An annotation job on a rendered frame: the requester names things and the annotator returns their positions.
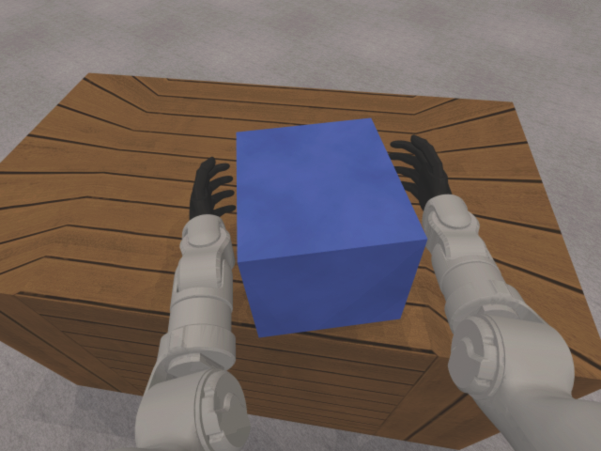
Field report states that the robot right hand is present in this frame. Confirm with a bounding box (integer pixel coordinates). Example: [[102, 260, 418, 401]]
[[388, 134, 452, 210]]

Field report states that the robot right upper arm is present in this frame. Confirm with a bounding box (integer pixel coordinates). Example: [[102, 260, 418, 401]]
[[448, 313, 601, 451]]

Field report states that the left robot forearm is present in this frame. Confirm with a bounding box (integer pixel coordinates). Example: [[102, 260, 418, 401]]
[[135, 214, 236, 446]]

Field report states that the robot left hand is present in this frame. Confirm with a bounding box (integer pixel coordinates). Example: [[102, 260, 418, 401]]
[[190, 157, 236, 220]]

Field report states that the right robot forearm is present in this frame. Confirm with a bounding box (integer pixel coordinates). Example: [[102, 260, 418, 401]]
[[422, 194, 575, 389]]

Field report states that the carton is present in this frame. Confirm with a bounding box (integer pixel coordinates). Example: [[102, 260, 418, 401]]
[[237, 118, 427, 337]]

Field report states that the robot left upper arm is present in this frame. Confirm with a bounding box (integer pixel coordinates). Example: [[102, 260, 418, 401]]
[[107, 368, 251, 451]]

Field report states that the pedestal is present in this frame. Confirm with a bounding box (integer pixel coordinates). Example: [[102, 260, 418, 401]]
[[0, 73, 601, 450]]

